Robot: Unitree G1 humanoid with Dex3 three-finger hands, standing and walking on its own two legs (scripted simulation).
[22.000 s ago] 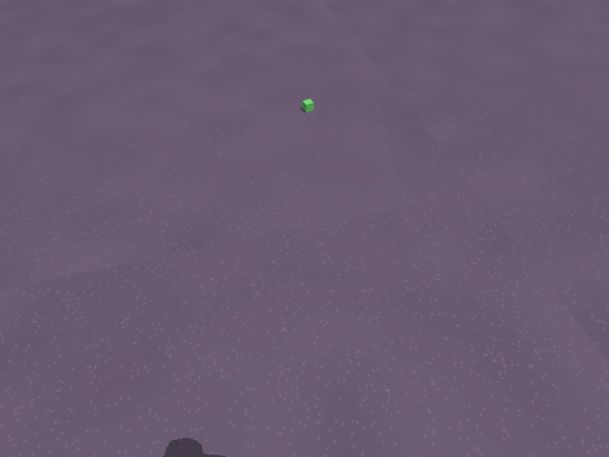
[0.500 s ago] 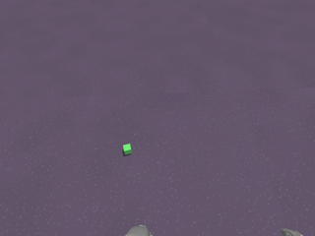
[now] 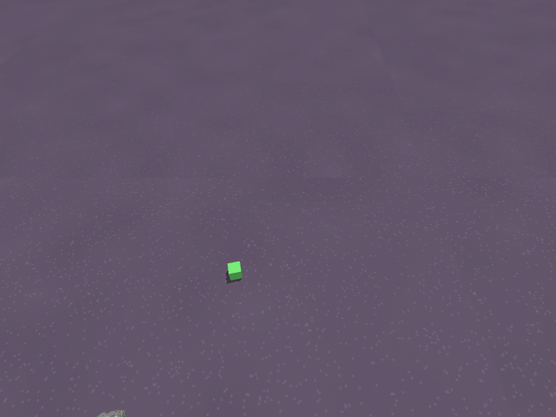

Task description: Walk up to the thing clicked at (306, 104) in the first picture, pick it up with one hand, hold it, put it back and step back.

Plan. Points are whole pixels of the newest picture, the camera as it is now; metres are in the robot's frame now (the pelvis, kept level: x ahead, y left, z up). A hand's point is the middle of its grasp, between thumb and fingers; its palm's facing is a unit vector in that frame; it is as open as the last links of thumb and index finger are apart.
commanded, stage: walk up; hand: left
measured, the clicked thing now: (235, 270) +0.79 +0.27 -0.74
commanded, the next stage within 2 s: stand in 0.50 s
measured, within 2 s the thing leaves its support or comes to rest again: neither
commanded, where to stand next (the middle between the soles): +0.39 +0.03 m, yaw +0 degrees
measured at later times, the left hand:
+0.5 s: hand out of the picture +0.10 +0.27 -0.14, palm faces +0.04 -0.94 -0.34, open 7.4 cm
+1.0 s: hand out of the picture +0.07 +0.26 -0.14, palm faces -0.03 -0.94 -0.33, open 7.4 cm
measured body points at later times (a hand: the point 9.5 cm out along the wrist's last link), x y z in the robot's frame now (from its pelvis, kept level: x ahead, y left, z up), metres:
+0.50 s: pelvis +0.02 +0.01 +0.01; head +0.03 +0.02 +0.46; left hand +0.10 +0.32 -0.12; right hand +0.13 -0.28 -0.11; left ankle +0.03 +0.13 -0.73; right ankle +0.00 -0.12 -0.73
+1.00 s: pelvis +0.00 +0.01 +0.02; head +0.01 +0.01 +0.47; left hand +0.08 +0.31 -0.12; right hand +0.07 -0.29 -0.12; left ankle +0.03 +0.13 -0.73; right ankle +0.00 -0.12 -0.73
